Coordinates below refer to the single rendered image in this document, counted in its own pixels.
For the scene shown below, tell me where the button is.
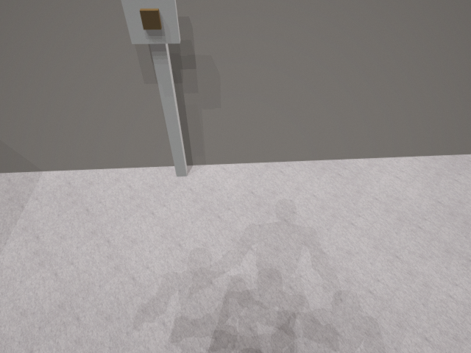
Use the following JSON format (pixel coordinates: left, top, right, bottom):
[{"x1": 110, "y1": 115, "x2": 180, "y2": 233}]
[{"x1": 140, "y1": 9, "x2": 162, "y2": 29}]

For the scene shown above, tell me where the panel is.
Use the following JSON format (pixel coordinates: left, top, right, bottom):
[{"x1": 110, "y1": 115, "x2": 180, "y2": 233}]
[{"x1": 121, "y1": 0, "x2": 187, "y2": 177}]

